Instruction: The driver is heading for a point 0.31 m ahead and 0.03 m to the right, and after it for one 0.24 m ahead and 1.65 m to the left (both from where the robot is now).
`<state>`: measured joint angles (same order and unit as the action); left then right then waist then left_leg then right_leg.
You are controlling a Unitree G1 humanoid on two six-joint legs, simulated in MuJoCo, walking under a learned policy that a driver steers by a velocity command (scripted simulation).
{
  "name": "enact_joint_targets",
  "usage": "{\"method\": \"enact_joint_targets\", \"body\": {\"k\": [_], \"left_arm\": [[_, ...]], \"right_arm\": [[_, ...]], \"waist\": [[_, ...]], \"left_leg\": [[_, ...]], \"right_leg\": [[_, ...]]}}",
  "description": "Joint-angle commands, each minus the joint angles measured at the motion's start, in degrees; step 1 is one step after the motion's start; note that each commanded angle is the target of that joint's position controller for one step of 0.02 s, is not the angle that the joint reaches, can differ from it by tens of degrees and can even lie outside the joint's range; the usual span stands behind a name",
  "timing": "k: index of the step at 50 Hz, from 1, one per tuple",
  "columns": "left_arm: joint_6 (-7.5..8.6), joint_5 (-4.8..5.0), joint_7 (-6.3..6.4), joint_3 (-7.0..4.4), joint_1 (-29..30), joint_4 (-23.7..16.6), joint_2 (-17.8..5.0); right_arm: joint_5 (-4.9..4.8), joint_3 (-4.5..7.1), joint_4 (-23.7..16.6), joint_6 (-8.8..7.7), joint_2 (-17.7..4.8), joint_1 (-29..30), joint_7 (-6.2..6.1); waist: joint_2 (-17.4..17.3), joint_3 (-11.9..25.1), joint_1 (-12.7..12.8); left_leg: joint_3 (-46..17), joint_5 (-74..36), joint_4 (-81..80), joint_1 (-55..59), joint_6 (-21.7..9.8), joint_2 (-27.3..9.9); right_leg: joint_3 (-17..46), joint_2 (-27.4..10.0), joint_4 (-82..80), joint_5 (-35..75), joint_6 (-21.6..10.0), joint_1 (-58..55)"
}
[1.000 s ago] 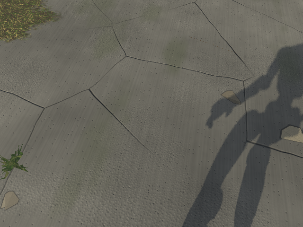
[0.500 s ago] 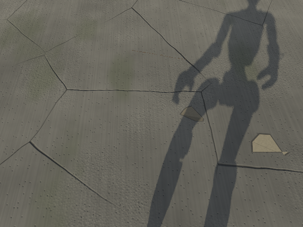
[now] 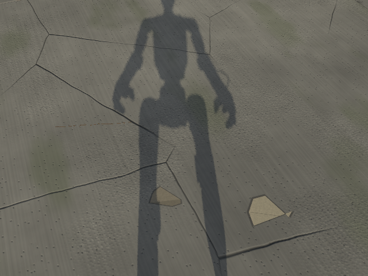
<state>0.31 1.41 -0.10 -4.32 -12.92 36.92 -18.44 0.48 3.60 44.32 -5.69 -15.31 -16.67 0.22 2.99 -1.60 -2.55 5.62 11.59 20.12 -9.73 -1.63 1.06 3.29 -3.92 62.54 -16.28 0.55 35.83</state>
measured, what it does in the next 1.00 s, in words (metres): walks ahead, turning left: right foot, then left foot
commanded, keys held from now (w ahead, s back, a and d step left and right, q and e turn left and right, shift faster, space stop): w+e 0.12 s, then w+q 0.88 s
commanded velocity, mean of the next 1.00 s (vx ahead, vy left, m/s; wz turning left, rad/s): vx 0.50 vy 0.00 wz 0.18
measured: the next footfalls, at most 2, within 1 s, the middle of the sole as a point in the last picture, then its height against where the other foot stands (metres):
right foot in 0.26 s outside the picture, level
left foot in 0.80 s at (161, 244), level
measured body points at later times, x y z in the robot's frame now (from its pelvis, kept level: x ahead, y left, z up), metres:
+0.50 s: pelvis +0.27 -0.08 +0.00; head +0.30 -0.09 +0.45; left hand +0.37 +0.19 -0.10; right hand +0.37 -0.37 -0.12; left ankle +0.31 +0.09 -0.66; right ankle +0.26 -0.17 -0.74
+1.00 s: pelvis +0.55 +0.00 +0.00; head +0.58 +0.02 +0.45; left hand +0.64 +0.30 -0.10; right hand +0.71 -0.26 -0.11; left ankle +0.56 +0.06 -0.74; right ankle +0.60 -0.19 -0.66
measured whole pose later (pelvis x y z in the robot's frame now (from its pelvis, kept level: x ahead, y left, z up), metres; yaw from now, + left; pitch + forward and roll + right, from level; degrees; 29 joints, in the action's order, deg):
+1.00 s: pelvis +0.55 +0.00 +0.00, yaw +16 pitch +1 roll -1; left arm 5.9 -0.3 0.4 -3.6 -7.9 41.2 -17.0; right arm -0.7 4.1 42.6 -2.9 -16.3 -16.1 1.4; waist 1.1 -3.4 -1.8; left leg -2.0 9.4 23.7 -15.2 -6.1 6.0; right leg 4.1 -5.4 62.5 -18.2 1.5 31.5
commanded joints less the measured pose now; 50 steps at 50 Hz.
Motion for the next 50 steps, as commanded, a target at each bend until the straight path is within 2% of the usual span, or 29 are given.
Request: {"method": "enact_joint_targets", "body": {"k": [1,5,9,11,12,13,14,15,16,17,18,19,21,24,28,32,35,37,38,39,40,41,42,43,44,45,46,47,50], "left_arm": [[0.55,-0.2,-0.48,-0.11,1.86,-4.69,-1.45],[1.37,-0.12,-1.87,0.49,8.49,-5.86,-0.35],[1.84,-0.07,-2.7,0.88,13.68,-8.14,0.27],[2.1,-0.66,-2.7,-0.05,11.65,-8.09,-1.92],[2.23,-1.01,-2.48,-1.15,5.56,-6.39,-3.83],[2.18,-1.17,-1.9,-2.69,-3.68,-3.36,-6.68],[1.76,-1.74,-0.7,-4.09,-13.96,-1.48,-11.87],[1.97,-2.26,-0.52,-3.74,-12.49,-2.11,-14.94],[2.46,-2.03,-0.81,-2.63,-11.85,-2.32,-9.56],[2.89,-1.66,-0.84,-1.82,-8.94,-1.32,-7.55],[3.29,-1.39,-0.98,-1.2,-5.68,-0.72,-5.43],[3.68,-1.54,-1.15,-0.8,-2.7,-0.55,-3.66],[4.97,-2.08,-1.15,-0.65,0.07,0.01,-1.95],[6.24,-2.44,-0.63,-1.13,0.67,2.09,-2.5],[6.11,-2.5,0.33,-1.56,-0.34,4.06,-3.73],[5.21,-1.63,0.91,-2.32,-3.75,6.23,-5.81],[3.81,-0.67,1.08,-2.85,-5.21,7.62,-6.99],[2.86,-0.34,1.44,-3.25,-4.27,7.57,-8.65],[2.34,-0.12,1.65,-3.42,-3.64,7.39,-9.47],[1.86,0.17,1.77,-3.38,-2.62,7.16,-9.84],[2.0,0.11,1.96,-2.84,-2.54,6.85,-8.96],[2.97,-2.44,1.56,-0.67,-7.32,4.41,-1.52],[5.38,-1.57,0.87,0.55,-6.49,2.99,-0.65],[6.97,0.9,0.14,-0.64,1.25,1.58,-5.48],[7.84,1.27,0.09,-0.42,3.46,0.67,-5.17],[8.06,-0.17,0.57,-0.51,3.35,1.51,-4.9],[7.65,-1.32,0.82,-1.02,2.53,1.99,-5.6],[6.89,-1.64,0.7,-1.23,1.63,2.14,-5.65],[5.24,-2.26,0.74,-0.72,2.04,1.71,-3.31]], "right_arm": [[-0.06,2.32,-2.88,-0.9,-9.22,3.05,-0.26],[-0.56,2.56,-1.27,-0.1,-10.71,1.87,-0.54],[-2.08,2.8,1.87,0.98,-12.16,-2.94,0.09],[-2.96,3.05,2.89,1.71,-13.93,-2.59,0.12],[-3.29,2.87,3.41,2.06,-14.28,-1.96,0.05],[-3.15,2.08,3.83,2.07,-12.87,-2.19,-0.09],[-1.12,0.31,2.3,1.62,-8.75,-2.5,0.02],[-1.16,-1.45,1.33,0.53,-3.1,-8.83,0.57],[-3.1,0.48,1.95,-0.1,-10.34,-3.18,0.75],[-4.02,0.98,0.0,-0.22,-11.13,0.9,0.81],[-3.17,0.82,0.12,-0.07,-9.98,2.32,0.46],[-2.25,1.06,0.46,0.43,-9.46,2.18,0.25],[-2.48,0.97,1.98,2.18,-7.22,-1.51,0.14],[-2.32,0.78,1.36,3.66,-5.07,0.19,-0.21],[-1.86,0.33,-0.45,3.32,-3.8,5.61,0.7],[-1.61,-0.51,-3.56,3.1,-2.7,13.35,2.22],[-1.66,-0.39,-5.96,3.14,-3.42,16.19,3.27],[-1.74,0.43,-6.72,3.38,-4.96,14.39,3.63],[-1.87,1.24,-6.36,3.62,-6.34,10.9,3.58],[-2.07,2.62,-4.93,3.78,-8.63,3.95,3.27],[-2.12,4.65,-2.66,4.12,-12.33,-5.3,2.35],[-2.33,6.2,-2.02,4.42,-19.08,-7.95,1.21],[-1.86,5.41,-4.44,3.31,-18.6,-7.34,1.74],[-1.41,4.14,-4.3,2.52,-13.99,-6.62,2.08],[-1.59,3.66,-4.24,1.94,-12.18,-4.0,2.02],[-1.84,3.05,-4.79,1.78,-10.14,0.02,1.88],[-1.39,2.43,-5.68,1.73,-8.28,2.77,1.57],[-0.86,2.15,-6.54,1.76,-7.69,3.93,1.3],[-1.12,2.62,-6.58,1.55,-9.39,3.13,0.3]], "waist": [[-7.19,0.24,0.89],[-6.36,-1.38,-1.5],[-5.87,-3.68,-2.24],[-7.39,-2.09,0.88],[-7.68,1.73,5.07],[-7.2,7.22,9.72],[0.13,16.15,13.1],[11.89,24.77,7.51],[4.31,22.35,11.07],[4.68,12.68,9.67],[1.96,8.37,7.48],[2.46,5.42,5.47],[3.06,4.36,2.53],[0.82,0.95,1.5],[0.05,-1.48,2.85],[-1.52,-4.3,5.95],[-1.03,-4.73,6.22],[0.79,-1.83,4.12],[1.86,0.86,1.85],[1.66,4.64,-2.33],[-0.55,9.49,-7.07],[-15.58,13.73,-2.84],[-14.74,23.38,-2.22],[-8.17,18.13,-5.12],[-6.43,11.38,-3.44],[-2.94,7.07,-0.6],[-3.87,5.28,1.48],[-5.06,4.84,2.8],[-5.03,3.74,3.49]], "left_leg": [[-10.03,-10.86,-11.34,4.81,-9.66,-16.55],[-2.01,-14.01,-11.15,6.26,-7.52,-15.04],[-1.68,-17.98,-10.25,10.1,-7.63,-17.43],[-1.73,-33.66,-4.65,12.78,-7.28,-18.06],[-0.5,-42.22,2.76,12.01,-6.2,-16.77],[1.12,-42.64,13.53,6.14,-4.45,-14.18],[1.42,-19.84,32.86,-8.5,-1.86,-10.48],[-5.68,23.08,50.68,-25.65,1.06,-0.44],[-12.89,22.29,55.66,-29.83,0.9,-2.28],[-11.26,17.5,54.96,-33.66,0.57,-4.8],[-10.41,12.51,51.79,-32.24,0.73,-7.26],[-10.32,8.79,49.16,-29.95,1.14,-8.65],[-10.86,3.89,47.84,-24.28,1.86,-9.77],[-11.77,-0.64,44.11,-26.84,3.0,-9.78],[-10.68,-12.4,30.53,-28.76,2.95,-8.8],[-6.54,-15.12,20.56,-29.51,1.22,-7.89],[-4.15,-9.84,17.06,-30.88,-0.99,-6.72],[-0.79,-4.3,16.72,-25.59,-3.15,-3.35],[0.91,-1.25,17.21,-20.5,-4.46,-1.02],[1.83,-1.15,15.4,-11.07,-6.24,1.55],[-1.14,-4.13,11.91,4.61,-8.56,2.46],[-26.91,-2.9,10.53,24.4,-16.66,-11.83],[-54.92,7.78,-0.56,33.7,-24.91,-20.38],[-49.04,7.31,-4.06,31.06,-20.83,-19.34],[-41.11,3.73,-3.93,23.41,-18.61,-17.18],[-34.46,-2.37,-3.73,14.82,-16.58,-14.53],[-29.99,-8.14,-4.51,8.41,-15.7,-12.58],[-28.07,-11.23,-5.69,4.54,-15.47,-11.33],[-22.97,-18.35,-7.16,-1.7,-15.55,-9.39]], "right_leg": [[1.95,-2.94,-6.01,6.81,0.63,6.11],[-1.8,-1.75,-18.51,16.62,-0.35,2.72],[-3.57,0.47,-26.28,11.26,-3.09,-0.52],[-5.68,2.88,-29.68,5.69,-5.21,-6.0],[-7.18,4.57,-32.66,7.36,-6.64,-15.34],[-7.46,5.3,-33.91,11.75,-8.09,-30.21],[6.66,-7.15,-30.91,16.3,-11.65,-49.62],[33.96,-20.86,-38.54,7.27,-20.14,-60.35],[33.31,-19.84,-42.4,3.36,-18.48,-55.71],[23.0,-17.62,-43.47,5.9,-16.05,-48.65],[16.67,-14.75,-44.97,9.02,-14.24,-41.52],[11.82,-12.66,-47.03,11.25,-13.19,-35.8],[6.21,-11.24,-51.52,13.37,-12.66,-29.67],[-0.58,-11.07,-54.78,18.44,-12.48,-27.19],[-8.44,-9.33,-55.94,19.97,-10.76,-29.26],[-12.35,-11.18,-55.86,21.3,-10.08,-34.12],[-14.02,-12.9,-51.99,28.02,-9.03,-40.7],[-15.52,-12.96,-45.32,46.08,-7.7,-42.99],[-16.09,-12.62,-39.24,55.15,-6.94,-43.27],[-17.11,-11.28,-29.24,58.64,-5.65,-40.96],[-17.78,-8.8,-15.0,50.34,-3.24,-32.3],[-16.44,-0.81,6.52,4.71,0.83,-8.35],[-1.93,7.74,18.12,-19.49,1.52,4.29],[2.76,4.16,18.78,-15.06,0.0,10.28],[2.25,1.67,14.44,-9.87,-1.24,10.96],[1.96,-0.75,9.29,-6.24,-1.18,7.86],[2.09,-2.18,5.35,-3.68,-0.75,3.49],[2.12,-2.7,3.65,-2.14,-0.19,0.26],[0.17,-2.05,-3.92,1.74,2.45,-1.67]]}}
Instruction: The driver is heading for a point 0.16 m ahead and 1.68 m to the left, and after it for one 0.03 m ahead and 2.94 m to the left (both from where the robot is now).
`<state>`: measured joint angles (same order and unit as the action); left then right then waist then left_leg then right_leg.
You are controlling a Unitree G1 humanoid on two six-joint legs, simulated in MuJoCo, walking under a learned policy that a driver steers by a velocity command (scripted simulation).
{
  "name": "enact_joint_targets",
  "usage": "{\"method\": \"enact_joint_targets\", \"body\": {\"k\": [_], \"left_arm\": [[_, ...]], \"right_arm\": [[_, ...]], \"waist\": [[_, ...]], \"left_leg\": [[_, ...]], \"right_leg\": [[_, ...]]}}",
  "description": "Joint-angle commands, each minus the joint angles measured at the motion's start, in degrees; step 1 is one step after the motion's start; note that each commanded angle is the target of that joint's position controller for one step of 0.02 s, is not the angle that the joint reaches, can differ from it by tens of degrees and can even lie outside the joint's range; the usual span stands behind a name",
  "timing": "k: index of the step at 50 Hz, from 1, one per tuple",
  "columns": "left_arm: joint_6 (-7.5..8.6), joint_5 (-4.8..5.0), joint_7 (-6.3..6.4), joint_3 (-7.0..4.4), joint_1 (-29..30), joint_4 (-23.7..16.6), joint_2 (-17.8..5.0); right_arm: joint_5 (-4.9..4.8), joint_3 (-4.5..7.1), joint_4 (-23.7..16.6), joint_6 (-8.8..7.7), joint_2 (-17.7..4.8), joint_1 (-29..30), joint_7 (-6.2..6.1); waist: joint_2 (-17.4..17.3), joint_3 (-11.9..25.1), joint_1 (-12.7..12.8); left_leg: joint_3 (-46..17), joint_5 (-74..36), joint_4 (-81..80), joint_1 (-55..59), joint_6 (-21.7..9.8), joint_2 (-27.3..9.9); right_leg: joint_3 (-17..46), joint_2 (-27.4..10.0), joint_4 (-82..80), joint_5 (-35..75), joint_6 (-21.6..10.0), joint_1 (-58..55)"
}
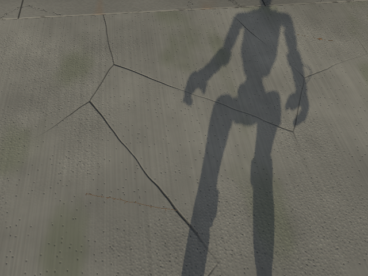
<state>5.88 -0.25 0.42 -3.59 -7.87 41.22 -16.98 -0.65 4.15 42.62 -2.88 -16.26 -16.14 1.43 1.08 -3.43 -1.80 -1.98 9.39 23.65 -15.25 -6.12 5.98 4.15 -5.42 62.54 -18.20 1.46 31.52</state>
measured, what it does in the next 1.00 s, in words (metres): walks ahead, turning left: right foot, then left foot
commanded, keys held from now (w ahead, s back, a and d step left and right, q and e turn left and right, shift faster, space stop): w+q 1.00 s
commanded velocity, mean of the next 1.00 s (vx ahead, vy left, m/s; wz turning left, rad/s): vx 0.50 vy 0.00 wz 0.59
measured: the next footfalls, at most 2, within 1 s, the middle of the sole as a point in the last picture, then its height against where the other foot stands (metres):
right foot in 0.28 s outside the picture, level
left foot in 0.80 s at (125, 254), level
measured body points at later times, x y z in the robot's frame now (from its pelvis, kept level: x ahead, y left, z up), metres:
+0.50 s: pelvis +0.28 -0.05 +0.00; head +0.31 -0.05 +0.45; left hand +0.28 +0.24 -0.11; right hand +0.49 -0.28 -0.10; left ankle +0.26 +0.10 -0.66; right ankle +0.31 -0.15 -0.74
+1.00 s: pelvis +0.51 +0.11 +0.00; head +0.54 +0.15 +0.45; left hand +0.49 +0.43 -0.10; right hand +0.76 -0.06 -0.10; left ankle +0.50 +0.18 -0.74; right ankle +0.63 -0.03 -0.66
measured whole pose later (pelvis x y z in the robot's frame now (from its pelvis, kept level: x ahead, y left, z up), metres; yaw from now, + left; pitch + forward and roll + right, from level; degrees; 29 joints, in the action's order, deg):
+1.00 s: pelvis +0.51 +0.11 +0.00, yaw +36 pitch +1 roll +0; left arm 5.8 -0.4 -0.4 -2.7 -8.1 42.1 -18.2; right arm -0.4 3.8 37.3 -2.3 -16.4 -16.9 1.2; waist 1.5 -3.4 -1.3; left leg -2.5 9.4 23.7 -15.5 -5.8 5.9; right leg 3.5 -5.8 62.0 -17.5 1.9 32.6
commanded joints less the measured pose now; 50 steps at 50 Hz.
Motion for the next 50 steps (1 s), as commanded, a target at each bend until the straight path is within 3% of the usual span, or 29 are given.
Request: {"method": "enact_joint_targets", "body": {"k": [1,5,8,11,13,14,15,16,17,18,19,20,22,24,28,31,35,37,38,39,40,41,42,43,44,45,46,47,50], "left_arm": [[-0.56,-0.63,0.28,-1.17,-0.93,-3.3,-4.15],[-0.17,-0.09,-0.37,-0.13,7.77,-5.28,-2.28],[0.56,0.75,-1.22,-0.43,11.22,-6.4,-3.71],[1.41,0.92,-1.86,-1.33,9.61,-6.26,-5.97],[1.99,0.74,-1.57,-2.42,2.15,-4.26,-7.46],[2.3,-0.29,-1.18,-3.23,-4.93,-3.34,-9.72],[2.01,-1.37,-0.84,-4.26,-11.81,-2.51,-14.49],[1.33,-0.16,-1.48,-4.27,-14.05,-0.78,-13.64],[1.06,0.44,-1.36,-2.88,-10.71,-1.99,-8.27],[0.5,0.28,-1.08,-2.19,-7.88,-2.29,-6.25],[0.2,-0.09,-0.99,-1.64,-5.55,-2.09,-5.09],[0.16,-0.37,-0.83,-1.22,-4.27,-1.65,-3.94],[0.56,-0.23,-0.67,-1.19,-4.01,-0.75,-3.67],[0.99,0.0,-0.62,-1.68,-4.67,0.36,-5.07],[0.59,-0.07,-0.4,-2.26,-5.06,1.81,-7.22],[-0.08,0.26,-0.11,-2.41,-6.55,2.94,-8.45],[-1.35,1.31,-0.12,-2.94,-9.34,4.69,-10.44],[-2.07,1.88,0.12,-3.43,-8.99,4.79,-12.12],[-2.48,2.16,0.37,-3.73,-8.81,4.71,-13.08],[-2.91,2.41,0.59,-3.75,-8.09,4.51,-13.32],[-2.84,1.98,0.86,-3.07,-8.24,4.14,-11.78],[-2.02,-1.16,0.22,-0.51,-12.94,1.35,-3.98],[0.21,-0.3,-0.56,0.35,-10.97,-0.41,-4.44],[1.48,2.25,-1.17,-1.01,-3.48,-1.9,-9.3],[2.2,2.57,-1.2,-0.64,-1.49,-2.92,-8.66],[2.31,1.21,-0.75,-0.62,-1.88,-2.05,-8.15],[1.86,0.2,-0.56,-1.0,-2.98,-1.6,-8.68],[1.14,-0.05,-0.67,-1.15,-3.94,-1.4,-8.68],[-0.32,-0.79,-0.55,-0.6,-3.26,-1.55,-6.29]], "right_arm": [[-0.08,2.26,-4.65,-1.18,-9.16,1.88,-1.34],[-0.53,2.45,-3.93,-0.39,-9.69,-0.92,-2.24],[-0.88,2.56,-2.97,0.13,-9.83,-3.58,-2.42],[-0.76,2.59,-2.97,0.56,-9.34,-3.66,-2.73],[-0.52,2.2,-3.64,0.78,-7.9,-2.23,-2.67],[-0.07,1.04,-4.43,0.6,-4.82,-2.16,-2.38],[-0.32,-0.14,-5.71,0.25,-0.86,-8.49,-2.46],[-1.72,-0.19,-6.4,-0.1,-3.62,-11.27,-2.47],[-1.94,1.1,-5.48,0.13,-8.85,-7.24,-2.52],[-1.19,1.49,-6.31,0.49,-9.93,-2.19,-2.49],[-0.52,1.56,-6.88,0.65,-9.14,0.06,-2.38],[-0.4,1.73,-7.22,0.83,-8.28,0.75,-2.1],[-1.03,1.37,-7.43,1.41,-5.76,-0.12,-1.61],[-0.85,1.0,-8.52,1.81,-4.39,1.41,-1.51],[-0.71,0.5,-9.73,1.57,-3.54,5.2,-0.82],[-0.65,-0.12,-11.05,0.98,-2.36,10.85,0.32],[-0.89,-0.18,-13.45,0.95,-2.55,15.75,1.67],[-0.58,0.7,-13.93,1.2,-4.32,14.28,1.94],[-0.4,1.52,-13.45,1.47,-5.82,11.04,1.87],[-0.47,2.9,-11.67,1.7,-8.06,3.65,1.59],[-0.68,4.82,-8.9,2.17,-11.46,-6.55,0.67],[-1.19,5.95,-8.26,2.26,-18.1,-8.67,-0.42],[-1.0,5.03,-10.55,1.12,-17.09,-9.22,0.03],[-0.4,3.7,-9.78,0.27,-12.71,-8.22,0.44],[-0.37,3.19,-9.38,-0.26,-11.31,-5.5,0.41],[-0.41,2.61,-9.78,-0.4,-9.73,-1.4,0.28],[0.08,2.08,-10.5,-0.45,-8.36,1.53,0.07],[0.54,1.83,-11.05,-0.45,-7.95,2.98,-0.17],[0.23,2.05,-9.99,-0.79,-8.88,2.5,-1.15]], "waist": [[-3.26,4.73,2.24],[-5.86,3.42,-1.38],[-6.5,3.15,-2.73],[-7.98,3.39,-1.14],[-8.72,5.83,3.09],[-5.6,12.25,6.41],[7.69,20.73,5.28],[18.62,21.94,4.53],[9.97,13.78,5.92],[5.7,8.32,6.11],[3.63,4.88,5.04],[4.38,3.18,3.89],[6.03,2.81,2.89],[4.6,2.25,2.84],[2.76,1.91,3.62],[2.13,0.34,5.84],[2.14,-1.49,6.75],[3.66,0.46,4.57],[4.7,2.93,2.28],[4.15,6.87,-2.22],[1.76,11.86,-7.28],[-14.04,16.6,-2.89],[-13.76,27.15,-3.52],[-7.49,20.56,-5.96],[-5.6,13.55,-4.02],[-1.73,9.58,-1.12],[-2.58,7.6,1.13],[-3.77,6.93,2.53],[-3.47,5.6,3.2]], "left_leg": [[-14.0,-16.29,-10.85,2.59,-10.52,-13.53],[-11.66,-8.0,-9.76,0.0,-6.89,-10.25],[-15.66,-3.55,-7.34,2.3,-6.19,-12.02],[-21.06,-2.5,-2.23,6.72,-5.0,-14.13],[-21.23,-6.16,4.17,6.1,-2.99,-12.04],[-17.89,-4.33,16.18,1.93,-0.98,-8.81],[-10.14,14.18,35.52,-14.21,3.2,-0.85],[-8.15,25.77,47.34,-27.75,4.5,-2.01],[-9.15,20.48,51.9,-31.14,5.02,-5.41],[-6.74,15.76,51.87,-30.66,5.23,-7.32],[-6.14,12.37,49.57,-28.79,5.4,-9.02],[-6.17,10.1,46.97,-26.78,5.37,-10.66],[-4.72,8.11,44.41,-23.91,5.57,-11.96],[-4.24,5.84,41.37,-25.55,6.22,-12.54],[-3.05,-3.9,30.57,-26.95,6.95,-12.78],[0.27,-10.51,20.95,-24.38,6.26,-11.87],[3.39,-7.55,13.9,-23.25,4.02,-10.52],[6.21,-1.76,12.43,-18.27,1.74,-7.5],[7.76,1.15,12.25,-13.24,0.35,-5.29],[8.72,0.12,9.59,-3.34,-1.57,-2.86],[5.62,-2.67,7.15,13.29,-3.98,-2.63],[-20.39,-2.02,7.17,34.74,-11.95,-17.89],[-46.79,10.92,-3.49,41.49,-19.76,-25.81],[-39.85,10.68,-6.47,37.37,-15.63,-23.96],[-32.45,6.83,-6.91,28.89,-13.58,-21.82],[-26.59,0.77,-7.11,20.32,-11.78,-19.36],[-22.56,-5.15,-8.07,13.83,-11.08,-17.49],[-20.92,-7.91,-9.33,9.74,-10.94,-16.34],[-15.97,-14.5,-10.65,2.86,-11.31,-14.44]], "right_leg": [[-1.1,-0.05,-7.91,6.64,2.35,3.06],[-1.63,3.51,-25.87,20.89,3.22,-1.29],[-0.49,4.95,-31.47,22.67,2.64,-3.31],[0.98,5.02,-34.34,17.11,0.5,-5.46],[-0.61,5.3,-37.41,15.11,-2.08,-15.37],[4.29,-0.6,-36.4,13.29,-5.17,-28.03],[24.8,-13.67,-38.54,5.81,-12.37,-47.97],[44.54,-19.9,-44.83,-11.17,-17.09,-51.95],[38.18,-17.48,-46.78,-17.76,-14.73,-45.41],[28.33,-14.88,-46.88,-12.04,-12.3,-38.23],[21.37,-12.23,-47.98,-4.35,-11.43,-31.79],[16.2,-10.2,-49.17,1.25,-10.79,-27.9],[9.5,-8.53,-51.56,7.1,-10.74,-24.65],[5.41,-9.07,-53.22,12.06,-11.93,-24.59],[-2.5,-8.91,-54.05,19.92,-11.92,-27.4],[-7.98,-8.17,-53.94,21.9,-10.56,-28.48],[-11.3,-10.26,-51.84,27.43,-9.31,-34.24],[-13.54,-10.6,-45.85,44.71,-8.18,-36.77],[-14.59,-10.44,-39.9,54.51,-7.61,-37.32],[-16.07,-9.3,-29.87,58.88,-6.49,-35.15],[-16.83,-7.28,-15.57,51.43,-4.38,-25.37],[-15.87,0.42,5.79,1.54,-1.0,-0.13],[-2.1,7.51,17.14,-17.52,-0.45,11.08],[1.41,4.13,17.85,-11.89,-1.48,16.56],[0.68,2.0,13.35,-6.58,-2.26,16.46],[0.65,-0.11,8.4,-3.11,-1.83,12.87],[0.88,-1.42,4.59,-0.81,-1.23,8.6],[0.86,-1.79,3.0,0.49,-0.58,5.54],[-0.95,-0.83,-4.08,4.38,2.13,3.32]]}}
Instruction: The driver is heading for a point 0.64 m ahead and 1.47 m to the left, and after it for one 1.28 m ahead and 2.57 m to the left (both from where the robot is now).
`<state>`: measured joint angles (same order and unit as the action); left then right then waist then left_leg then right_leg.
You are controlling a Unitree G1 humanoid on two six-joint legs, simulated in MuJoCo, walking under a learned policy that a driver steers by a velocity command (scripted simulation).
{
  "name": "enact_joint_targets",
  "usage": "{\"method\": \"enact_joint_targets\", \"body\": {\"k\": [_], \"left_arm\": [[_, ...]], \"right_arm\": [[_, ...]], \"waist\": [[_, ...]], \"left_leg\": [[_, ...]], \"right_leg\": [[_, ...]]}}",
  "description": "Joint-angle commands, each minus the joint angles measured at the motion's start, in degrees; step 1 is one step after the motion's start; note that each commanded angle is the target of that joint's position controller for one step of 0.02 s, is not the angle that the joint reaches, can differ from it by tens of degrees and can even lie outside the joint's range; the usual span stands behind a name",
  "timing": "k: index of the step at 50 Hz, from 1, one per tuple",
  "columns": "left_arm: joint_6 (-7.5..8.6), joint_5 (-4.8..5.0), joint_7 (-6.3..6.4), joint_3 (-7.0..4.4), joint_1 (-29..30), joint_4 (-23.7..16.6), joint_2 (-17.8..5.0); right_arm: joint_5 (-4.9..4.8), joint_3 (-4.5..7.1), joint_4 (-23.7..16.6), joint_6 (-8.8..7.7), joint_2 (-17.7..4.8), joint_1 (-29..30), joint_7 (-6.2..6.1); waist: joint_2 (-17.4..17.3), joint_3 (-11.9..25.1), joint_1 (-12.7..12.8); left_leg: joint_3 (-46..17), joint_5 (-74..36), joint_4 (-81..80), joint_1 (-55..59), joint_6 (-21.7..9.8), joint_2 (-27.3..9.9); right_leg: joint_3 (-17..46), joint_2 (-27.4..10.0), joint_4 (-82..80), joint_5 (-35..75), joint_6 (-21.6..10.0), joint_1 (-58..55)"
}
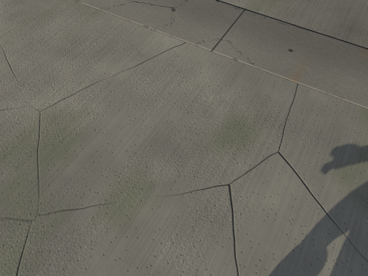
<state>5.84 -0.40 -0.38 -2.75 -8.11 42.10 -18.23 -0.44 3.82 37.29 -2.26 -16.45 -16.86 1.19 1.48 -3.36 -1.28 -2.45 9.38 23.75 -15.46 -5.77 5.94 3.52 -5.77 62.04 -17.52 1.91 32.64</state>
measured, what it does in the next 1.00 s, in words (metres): walks ahead, turning left: right foot, then left foot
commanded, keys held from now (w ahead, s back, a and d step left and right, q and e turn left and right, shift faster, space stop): w+q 1.00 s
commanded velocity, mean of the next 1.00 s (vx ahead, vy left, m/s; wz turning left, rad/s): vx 0.50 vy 0.00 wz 0.60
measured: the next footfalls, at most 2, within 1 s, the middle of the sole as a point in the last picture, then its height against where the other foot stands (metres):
right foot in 0.28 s outside the picture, level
left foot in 0.80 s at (125, 255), level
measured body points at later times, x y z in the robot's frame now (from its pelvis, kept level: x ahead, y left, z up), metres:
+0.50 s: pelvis +0.28 -0.05 +0.00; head +0.30 -0.05 +0.45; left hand +0.28 +0.25 -0.11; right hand +0.49 -0.27 -0.10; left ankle +0.26 +0.10 -0.66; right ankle +0.31 -0.15 -0.74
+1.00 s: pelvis +0.51 +0.11 +0.00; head +0.53 +0.15 +0.45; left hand +0.49 +0.43 -0.10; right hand +0.75 -0.06 -0.09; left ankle +0.49 +0.18 -0.74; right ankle +0.64 -0.02 -0.66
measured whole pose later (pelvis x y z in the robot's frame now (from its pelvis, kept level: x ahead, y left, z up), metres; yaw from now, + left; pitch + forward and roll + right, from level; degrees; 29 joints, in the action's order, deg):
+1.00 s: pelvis +0.51 +0.11 +0.00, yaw +36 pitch +1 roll +0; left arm 5.8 -0.5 -0.4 -2.7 -8.0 41.6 -18.5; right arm -0.4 3.8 37.6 -2.4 -16.4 -17.2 1.0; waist 1.8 -3.5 -1.5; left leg -3.0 9.3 23.1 -14.6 -5.8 6.2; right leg 3.3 -5.6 60.6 -16.9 2.1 33.2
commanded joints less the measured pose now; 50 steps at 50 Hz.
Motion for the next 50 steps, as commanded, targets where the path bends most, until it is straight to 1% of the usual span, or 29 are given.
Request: {"method": "enact_joint_targets", "body": {"k": [1,5,8,11,12,13,14,15,16,17,18,19,20,22,25,31,35,37,38,39,40,41,42,43,44,45,46,48,50], "left_arm": [[-0.46,-0.68,0.31,-1.14,-0.84,-3.11,-4.27],[-0.12,-0.14,-0.33,-0.08,8.27,-5.19,-2.16],[0.45,0.73,-0.96,-0.55,11.15,-6.4,-3.75],[1.05,0.92,-1.31,-1.62,9.21,-6.3,-5.87],[1.28,0.95,-1.22,-2.05,6.35,-5.61,-6.23],[1.5,0.6,-0.89,-2.83,1.42,-4.39,-7.29],[1.8,-0.44,-0.46,-3.67,-6.18,-3.71,-9.9],[1.13,-1.31,-0.33,-4.89,-12.28,-2.18,-15.05],[0.79,0.41,-0.83,-4.34,-12.81,-1.7,-11.38],[0.49,0.61,-0.57,-3.19,-10.13,-2.64,-7.02],[0.04,0.1,-0.35,-2.62,-7.31,-2.93,-5.55],[-0.23,-0.23,-0.21,-2.17,-5.39,-2.6,-4.33],[-0.18,-0.55,0.02,-1.76,-4.46,-2.28,-3.28],[0.24,-0.14,0.16,-1.81,-4.42,-1.43,-2.95],[0.65,0.15,0.21,-2.67,-5.36,0.15,-5.35],[-0.33,0.5,0.61,-3.16,-6.7,2.14,-7.8],[-1.55,1.61,0.58,-3.77,-9.17,3.7,-9.91],[-2.26,2.24,0.88,-4.34,-8.92,3.73,-11.74],[-2.7,2.5,1.1,-4.6,-8.67,3.63,-12.55],[-3.02,2.69,1.35,-4.36,-7.88,3.33,-12.06],[-2.81,1.26,1.57,-3.31,-8.76,2.54,-9.58],[-1.48,-1.05,0.76,-0.51,-13.62,-1.29,-1.1],[0.59,0.84,0.02,-1.03,-7.91,-1.88,-5.7],[1.65,2.88,-0.38,-1.76,-2.47,-3.74,-8.38],[2.25,2.32,-0.16,-1.37,-1.99,-3.77,-7.47],[2.32,0.79,0.21,-1.56,-2.25,-3.07,-7.41],[1.78,0.18,0.19,-1.87,-3.44,-2.69,-7.78],[0.52,-0.3,0.08,-1.81,-4.38,-2.47,-6.8],[-0.28,-0.7,0.19,-1.34,-2.21,-3.12,-5.15]], "right_arm": [[-0.04,2.55,-4.14,-1.35,-9.33,2.45,-1.32],[-0.6,2.84,-2.25,-0.76,-10.21,-0.82,-2.14],[-1.06,2.95,-0.64,-0.5,-10.24,-3.46,-2.2],[-1.01,2.91,-0.1,-0.04,-9.55,-3.52,-2.43],[-0.93,2.84,-0.18,0.21,-9.13,-2.9,-2.42],[-0.75,2.24,-0.35,0.28,-7.38,-2.79,-2.33],[-0.18,0.92,-1.08,0.14,-3.86,-3.16,-2.1],[-1.41,-0.23,-2.59,-0.36,-0.23,-10.78,-2.11],[-2.25,0.42,-1.91,-0.56,-5.5,-11.52,-2.32],[-2.04,1.51,-1.9,-0.24,-9.42,-5.47,-2.36],[-1.24,1.75,-2.6,0.11,-9.85,-1.32,-2.46],[-0.58,1.86,-3.32,0.15,-9.14,1.05,-2.32],[-0.73,1.95,-3.55,0.33,-8.1,1.31,-1.96],[-1.32,1.54,-3.63,0.92,-5.55,0.65,-1.52],[-0.86,0.9,-5.11,1.4,-3.69,3.54,-1.3],[-0.88,0.05,-6.68,0.48,-2.25,12.09,0.63],[-1.11,0.2,-8.76,0.51,-2.83,16.59,1.93],[-0.66,1.25,-8.93,0.81,-4.85,14.48,2.1],[-0.51,2.25,-8.07,1.05,-6.62,10.07,2.0],[-0.67,3.87,-5.62,1.29,-9.16,1.05,1.53],[-1.03,5.74,-2.97,1.94,-13.17,-9.0,0.37],[-1.55,6.25,-3.6,1.43,-19.71,-6.2,-0.07],[-1.18,4.8,-5.37,0.37,-15.02,-8.02,0.29],[-0.64,3.75,-4.34,-0.57,-11.94,-6.22,0.53],[-0.73,3.28,-4.22,-1.02,-10.7,-3.16,0.51],[-0.55,2.78,-4.67,-1.08,-9.21,0.72,0.39],[0.14,2.24,-5.46,-1.16,-7.96,3.12,0.16],[0.2,2.17,-5.31,-1.39,-7.99,4.32,-0.32],[0.0,2.38,-4.24,-1.51,-8.94,3.08,-1.09]], "waist": [[-3.9,4.65,2.1],[-5.48,2.94,-1.58],[-6.28,2.7,-2.57],[-8.31,3.05,-0.98],[-9.11,3.58,0.66],[-8.76,6.02,3.1],[-4.03,13.09,6.34],[13.39,20.92,3.86],[14.5,19.75,4.52],[8.11,12.32,6.2],[4.3,7.98,5.83],[3.38,4.72,4.91],[4.43,3.41,3.62],[5.63,2.9,2.73],[3.53,1.84,2.77],[2.04,0.08,5.52],[2.11,-1.6,5.97],[3.74,0.88,3.46],[4.28,3.8,0.53],[3.02,8.38,-4.65],[-1.94,13.51,-8.87],[-17.97,17.97,-0.84],[-11.49,24.88,-5.46],[-8.47,16.3,-5.89],[-4.49,11.49,-3.32],[-2.74,8.49,-0.84],[-3.85,7.35,1.21],[-4.36,6.48,2.67],[-3.66,4.9,2.44]], "left_leg": [[-14.19,-14.36,-10.85,1.88,-11.18,-13.63],[-11.89,-6.26,-9.8,-0.94,-7.56,-10.51],[-15.91,-1.86,-7.15,1.49,-6.61,-12.17],[-20.99,-1.05,-1.86,5.75,-5.37,-13.92],[-21.66,-1.97,0.43,5.81,-4.6,-13.43],[-20.44,-3.88,5.44,4.7,-2.99,-11.01],[-16.38,0.47,19.68,-0.55,-0.79,-7.57],[-7.91,22.33,39.72,-20.15,3.79,0.8],[-8.25,24.4,49.39,-29.55,4.78,-3.19],[-8.12,18.93,52.25,-31.68,5.2,-5.62],[-5.99,14.65,51.57,-30.24,5.42,-7.52],[-5.82,11.77,48.95,-28.75,5.47,-9.0],[-5.72,9.91,46.79,-26.26,5.3,-10.5],[-4.2,8.72,43.77,-23.99,5.34,-11.51],[-3.56,5.08,37.77,-26.49,6.15,-12.39],[1.0,-9.97,20.19,-23.28,5.58,-11.54],[3.97,-6.68,13.45,-21.47,3.24,-10.11],[6.96,-0.75,12.2,-15.68,0.91,-6.77],[8.39,1.46,11.48,-9.42,-0.62,-4.48],[8.94,-1.78,7.92,3.38,-2.78,-2.1],[0.17,-2.01,7.21,21.42,-5.68,-6.24],[-32.95,8.32,2.09,37.9,-16.01,-21.37],[-45.24,16.89,-5.93,39.6,-17.96,-24.68],[-37.07,12.58,-7.32,33.99,-14.96,-23.14],[-30.34,6.79,-7.33,25.62,-13.1,-20.69],[-25.28,0.35,-7.68,18.13,-11.7,-18.48],[-22.14,-4.75,-8.81,12.97,-11.23,-16.81],[-19.63,-10.61,-10.48,7.37,-11.86,-15.81],[-16.03,-13.49,-11.09,3.07,-11.68,-14.26]], "right_leg": [[-0.55,0.03,-7.47,6.87,2.38,2.56],[-0.86,3.65,-25.1,21.11,2.76,-2.48],[0.68,4.89,-30.48,22.34,1.92,-4.83],[1.74,5.1,-32.97,15.62,-0.19,-7.53],[0.87,5.39,-34.32,13.8,-1.3,-11.17],[0.23,5.0,-36.0,13.48,-2.87,-18.64],[7.39,-2.91,-35.25,10.93,-6.31,-32.02],[33.0,-16.52,-40.15,-0.72,-15.81,-51.42],[44.81,-19.44,-44.49,-16.14,-17.32,-51.94],[36.29,-16.65,-45.78,-17.34,-14.64,-45.61],[27.43,-14.11,-45.91,-9.95,-12.6,-38.83],[21.29,-11.73,-46.93,-2.61,-12.03,-33.12],[16.31,-9.84,-48.19,2.37,-11.28,-29.57],[10.23,-8.55,-50.62,7.35,-11.46,-26.88],[4.84,-9.86,-52.94,14.09,-13.1,-27.15],[-7.4,-8.16,-53.44,20.82,-10.87,-29.6],[-10.88,-10.14,-51.22,27.06,-9.47,-35.07],[-13.21,-10.32,-44.33,45.84,-8.35,-37.59],[-14.42,-9.9,-36.97,54.54,-7.71,-37.61],[-16.18,-8.26,-25.52,55.86,-6.16,-33.26],[-16.01,-6.13,-8.55,39.63,-3.74,-19.34],[-11.71,5.45,11.58,-14.37,-0.49,6.19],[1.22,6.17,17.69,-16.57,-1.13,12.03],[1.37,3.69,16.56,-10.56,-2.13,16.26],[1.24,1.35,11.43,-5.52,-2.58,13.88],[1.28,-0.24,6.55,-2.71,-2.04,10.11],[1.74,-1.29,3.99,-0.66,-1.62,6.17],[0.79,-1.13,0.21,0.82,0.07,3.09],[-0.27,-0.22,-5.51,4.7,1.78,2.53]]}}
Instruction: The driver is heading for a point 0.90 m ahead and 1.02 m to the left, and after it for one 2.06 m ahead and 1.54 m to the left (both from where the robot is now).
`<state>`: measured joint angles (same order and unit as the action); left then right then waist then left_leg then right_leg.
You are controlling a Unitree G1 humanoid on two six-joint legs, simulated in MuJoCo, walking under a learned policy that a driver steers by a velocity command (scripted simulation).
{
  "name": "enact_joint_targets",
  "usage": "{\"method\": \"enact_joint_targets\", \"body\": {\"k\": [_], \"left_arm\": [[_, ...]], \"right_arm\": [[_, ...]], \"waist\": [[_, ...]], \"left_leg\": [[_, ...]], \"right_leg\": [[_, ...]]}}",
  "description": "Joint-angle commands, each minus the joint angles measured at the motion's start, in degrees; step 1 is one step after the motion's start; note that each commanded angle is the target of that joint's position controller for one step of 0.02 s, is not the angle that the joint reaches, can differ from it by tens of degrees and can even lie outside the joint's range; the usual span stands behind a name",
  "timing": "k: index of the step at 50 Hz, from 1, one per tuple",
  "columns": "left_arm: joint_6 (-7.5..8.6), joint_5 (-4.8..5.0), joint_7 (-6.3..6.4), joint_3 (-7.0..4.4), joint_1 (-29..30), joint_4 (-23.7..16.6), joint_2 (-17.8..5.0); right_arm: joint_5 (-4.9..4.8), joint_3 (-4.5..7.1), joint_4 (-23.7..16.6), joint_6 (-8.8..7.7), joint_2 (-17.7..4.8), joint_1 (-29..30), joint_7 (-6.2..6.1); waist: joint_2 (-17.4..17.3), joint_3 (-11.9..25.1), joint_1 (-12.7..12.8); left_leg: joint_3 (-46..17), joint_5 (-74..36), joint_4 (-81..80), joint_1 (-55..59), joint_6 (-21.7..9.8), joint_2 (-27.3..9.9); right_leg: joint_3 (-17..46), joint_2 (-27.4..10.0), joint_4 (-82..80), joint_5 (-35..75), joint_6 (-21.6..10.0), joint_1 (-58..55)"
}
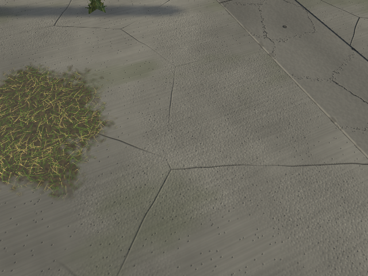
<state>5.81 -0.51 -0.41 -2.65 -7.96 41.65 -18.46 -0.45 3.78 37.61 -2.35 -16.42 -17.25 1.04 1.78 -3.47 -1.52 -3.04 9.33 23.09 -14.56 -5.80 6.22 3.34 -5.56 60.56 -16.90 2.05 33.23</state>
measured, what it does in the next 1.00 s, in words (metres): walks ahead, turning left: right foot, then left foot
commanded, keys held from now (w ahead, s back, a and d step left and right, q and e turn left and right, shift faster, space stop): w+q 0.14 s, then w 0.50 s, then w+q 0.36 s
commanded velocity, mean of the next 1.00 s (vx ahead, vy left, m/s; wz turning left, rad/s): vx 0.50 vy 0.00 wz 0.33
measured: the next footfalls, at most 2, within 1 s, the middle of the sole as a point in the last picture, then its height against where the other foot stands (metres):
right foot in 0.26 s outside the picture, level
left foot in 0.78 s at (137, 241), level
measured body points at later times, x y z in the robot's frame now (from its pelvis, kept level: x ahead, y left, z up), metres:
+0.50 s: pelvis +0.29 -0.05 +0.00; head +0.31 -0.05 +0.45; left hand +0.30 +0.23 -0.11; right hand +0.47 -0.29 -0.10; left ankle +0.29 +0.11 -0.67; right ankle +0.31 -0.14 -0.74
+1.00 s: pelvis +0.55 +0.07 +0.00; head +0.57 +0.10 +0.45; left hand +0.61 +0.38 -0.10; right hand +0.71 -0.17 -0.10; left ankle +0.54 +0.15 -0.74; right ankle +0.66 -0.08 -0.67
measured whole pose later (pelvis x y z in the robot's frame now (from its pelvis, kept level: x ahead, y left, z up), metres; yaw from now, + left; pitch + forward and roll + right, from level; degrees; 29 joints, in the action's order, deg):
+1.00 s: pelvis +0.55 +0.07 +0.00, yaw +19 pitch +2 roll +0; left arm 5.5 -0.7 -0.4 -2.4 -9.6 42.2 -18.5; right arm -0.3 3.2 42.1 -3.1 -15.9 -18.1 0.9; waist 2.4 -1.6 -2.0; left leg -3.8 8.8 20.0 -12.4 -5.1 5.7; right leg 3.0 -5.0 55.7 -14.5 2.0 34.1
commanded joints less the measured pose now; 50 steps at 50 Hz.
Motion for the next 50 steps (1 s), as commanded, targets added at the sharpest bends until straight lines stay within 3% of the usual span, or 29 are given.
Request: {"method": "enact_joint_targets", "body": {"k": [1,4,7,11,12,13,14,15,16,17,18,19,20,22,25,27,30,34,36,38,39,40,41,42,43,44,45,47,50], "left_arm": [[-0.39,-0.62,0.22,-1.1,0.06,-3.39,-4.11],[-0.15,-0.29,-0.27,-0.24,7.04,-4.97,-2.23],[0.37,0.65,-0.9,-0.42,11.2,-6.41,-3.06],[1.1,0.69,-1.63,-1.36,9.05,-6.03,-5.1],[1.27,0.58,-1.52,-1.7,6.48,-5.42,-5.34],[1.48,0.15,-1.19,-2.49,1.69,-4.19,-6.57],[1.75,-0.66,-0.91,-3.2,-6.15,-3.41,-9.0],[1.12,-1.08,-0.89,-4.84,-13.54,-1.1,-14.3],[0.82,0.93,-1.65,-4.15,-15.75,0.17,-10.45],[0.61,1.36,-1.48,-3.07,-12.64,-0.39,-6.78],[0.16,0.66,-1.28,-2.47,-9.06,-1.05,-5.65],[-0.13,0.28,-1.19,-1.97,-6.89,-0.9,-4.48],[-0.04,-0.2,-1.01,-1.51,-5.78,-0.85,-3.45],[0.22,0.1,-0.91,-1.26,-5.86,-0.26,-2.82],[0.38,0.9,-0.58,-1.92,-7.71,1.08,-5.46],[0.0,1.13,-0.37,-2.15,-8.66,1.76,-6.52],[-0.57,1.63,-0.19,-2.23,-11.37,3.15,-7.45],[-1.6,1.88,0.0,-2.49,-14.31,5.21,-8.42],[-2.17,1.84,0.31,-2.82,-14.05,5.8,-9.17],[-2.77,1.74,0.83,-2.75,-12.78,5.59,-9.03],[-2.78,0.76,1.33,-2.03,-12.63,4.44,-7.62],[-1.69,-0.64,0.98,0.05,-17.08,1.44,-2.34],[-0.08,-0.11,0.57,0.15,-15.9,1.97,-2.82],[1.12,1.81,-0.13,-0.96,-11.2,0.4,-7.15],[1.76,2.27,-0.27,-0.83,-7.41,-0.61,-7.0],[1.95,1.06,-0.07,-0.91,-5.9,-0.85,-6.63],[1.63,0.08,0.12,-1.3,-6.07,-0.86,-6.71],[0.61,-0.36,0.04,-1.24,-6.84,-1.2,-5.38],[-0.3,-0.48,0.33,-0.79,-2.39,-2.96,-3.74]], "right_arm": [[-0.08,2.61,-3.97,-1.36,-9.58,2.62,-1.33],[-0.51,2.77,-2.44,-0.87,-10.11,0.18,-1.97],[-0.94,2.96,-0.61,-0.6,-10.49,-2.93,-2.08],[-0.74,2.5,1.28,-0.11,-8.82,-4.41,-2.27],[-0.64,2.41,1.5,0.14,-8.53,-4.06,-2.18],[-0.42,1.89,1.46,0.19,-7.12,-4.01,-2.01],[0.24,0.81,0.7,0.12,-4.62,-4.11,-1.82],[-1.25,-0.28,0.72,-0.47,-1.35,-12.77,-1.74],[-1.62,-0.03,1.24,-0.93,-4.75,-12.28,-1.92],[-1.82,1.1,0.58,-0.95,-8.88,-5.0,-1.92],[-1.15,1.03,-0.63,-0.94,-8.88,-0.09,-2.04],[-0.23,0.94,-1.47,-1.18,-8.06,2.67,-1.88],[0.03,0.98,-1.44,-1.3,-7.05,2.57,-1.64],[-0.19,0.53,-0.56,-1.24,-4.77,0.97,-1.34],[0.39,-0.42,-1.91,-1.41,-2.81,5.13,-1.21],[0.39,-0.94,-2.5,-1.81,-1.95,8.69,-0.85],[-0.12,-1.24,-3.29,-2.29,-1.67,13.98,-0.12],[-0.78,-1.01,-4.73,-2.48,-2.82,18.35,0.97],[-0.72,-0.64,-4.92,-2.37,-3.91,17.88,1.41],[-0.23,1.16,-2.19,-2.08,-6.95,8.15,1.19],[-0.32,2.63,-0.05,-1.78,-10.12,-0.79,0.69],[0.03,4.19,0.58,-1.42,-16.91,-6.69,0.34],[-1.11,3.4,1.13,-1.31,-13.72,-8.21,0.49],[-0.76,2.28,0.81,-1.53,-10.75,-5.51,0.48],[-0.26,1.93,0.17,-1.66,-9.48,-2.11,0.41],[0.0,1.58,-0.17,-1.63,-8.37,0.75,0.43],[0.41,1.12,-0.71,-1.71,-7.13,2.86,0.37],[0.36,1.18,-1.14,-1.72,-6.88,4.49,0.06],[-0.09,1.95,-0.11,-1.92,-8.97,2.85,-1.0]], "waist": [[-4.0,4.07,1.92],[-5.25,2.73,-0.87],[-5.88,2.31,-2.52],[-8.37,2.68,-1.48],[-9.06,3.05,0.03],[-8.64,5.75,2.37],[-4.88,13.25,5.83],[11.87,22.18,4.33],[13.44,20.89,5.53],[6.43,11.99,6.8],[2.44,7.38,5.94],[1.4,3.5,4.83],[2.66,2.59,3.17],[4.49,3.29,2.03],[3.27,2.53,2.83],[2.67,2.32,3.95],[2.57,1.53,5.88],[2.98,0.4,6.42],[3.18,1.07,5.05],[2.3,7.38,-0.66],[0.11,13.16,-4.41],[-12.78,20.76,-3.46],[-15.75,24.02,-4.13],[-12.03,16.39,-4.47],[-8.11,11.09,-3.35],[-4.46,7.43,-1.6],[-4.86,6.08,0.41],[-6.38,5.53,2.47],[-5.53,3.39,1.9]], "left_leg": [[-14.16,-13.19,-10.49,1.14,-11.01,-13.63],[-11.67,-7.49,-9.65,-1.57,-8.0,-10.65],[-14.66,-3.09,-7.83,-0.53,-6.78,-11.69],[-19.0,-4.49,-1.61,7.29,-5.48,-15.15],[-19.04,-7.72,0.56,7.77,-4.77,-14.8],[-17.51,-13.7,6.14,7.53,-3.4,-12.22],[-14.2,-10.18,19.79,2.56,-1.33,-9.24],[-6.76,9.9,40.73,-17.13,3.86,-0.65],[-8.32,23.71,48.88,-26.88,4.57,-1.35],[-8.8,19.34,51.88,-30.51,4.38,-4.14],[-6.02,15.28,50.83,-29.76,4.27,-6.46],[-4.79,12.35,47.28,-28.97,4.3,-8.24],[-4.34,9.84,43.91,-26.08,4.23,-10.26],[-2.58,8.24,39.75,-22.64,4.66,-11.21],[-0.86,3.5,30.35,-23.96,5.88,-12.14],[0.04,-3.0,22.51,-22.55,6.22,-11.9],[1.7,-10.64,13.39,-18.31,6.62,-10.18],[1.87,-9.87,8.22,-18.17,4.78,-9.24],[2.62,-5.96,6.92,-15.96,2.83,-8.36],[5.43,-5.15,4.4,-1.08,-0.13,-4.91],[0.44,-5.91,5.45,13.21,-2.48,-7.93],[-25.8,0.84,4.03,35.07,-11.8,-21.76],[-41.65,8.9,-4.49,38.68,-15.33,-25.8],[-35.41,10.83,-5.81,33.24,-12.73,-24.05],[-28.44,6.6,-6.43,25.53,-11.22,-21.54],[-23.83,0.93,-7.64,18.14,-10.23,-19.44],[-20.8,-3.93,-9.0,12.83,-9.6,-17.66],[-18.54,-8.58,-11.1,6.92,-10.4,-16.07],[-14.61,-10.92,-12.51,1.99,-10.41,-14.42]], "right_leg": [[-0.3,0.14,-8.23,7.85,2.23,2.19],[-0.63,2.96,-21.93,19.4,2.54,-2.1],[0.26,4.8,-28.21,22.83,1.93,-5.41],[0.72,4.25,-31.46,16.44,-1.13,-6.96],[-0.6,4.78,-32.96,14.59,-2.42,-10.36],[-1.49,5.07,-34.46,14.13,-4.25,-17.71],[5.23,-2.02,-32.64,14.84,-7.86,-31.11],[29.62,-14.35,-35.95,4.33,-18.3,-52.3],[43.66,-17.27,-43.69,-12.2,-19.43,-53.43],[37.1,-15.35,-45.05,-16.36,-16.66,-46.33],[29.63,-12.96,-45.52,-11.64,-14.84,-39.11],[24.19,-10.66,-46.86,-5.66,-14.77,-32.71],[20.27,-8.63,-48.05,-0.72,-14.05,-28.89],[15.25,-6.49,-49.87,6.29,-14.12,-26.2],[10.52,-6.88,-52.01,14.26,-15.51,-25.84],[6.99,-5.89,-52.53,16.53,-14.68,-25.84],[3.39,-4.95,-52.29,17.81,-13.4,-25.45],[2.78,-8.17,-50.6,18.93,-12.16,-31.59],[1.24,-9.36,-47.72,25.41,-10.9,-34.92],[-3.77,-6.66,-34.8,42.88,-8.42,-34.21],[-6.67,-4.42,-21.89,38.66,-6.13,-26.35],[-9.14,3.7,0.74,14.85,-1.72,-2.66],[-0.92,7.56,10.18,-14.59,-1.39,8.07],[1.93,4.21,13.14,-11.81,-2.43,13.34],[1.1,2.02,10.93,-6.9,-3.06,12.92],[0.71,0.57,6.49,-3.62,-2.72,10.61],[1.09,-0.72,2.77,-1.15,-2.22,6.92],[0.64,-0.68,-0.73,0.47,-0.66,2.96],[-0.25,0.45,-9.96,7.61,1.44,2.83]]}}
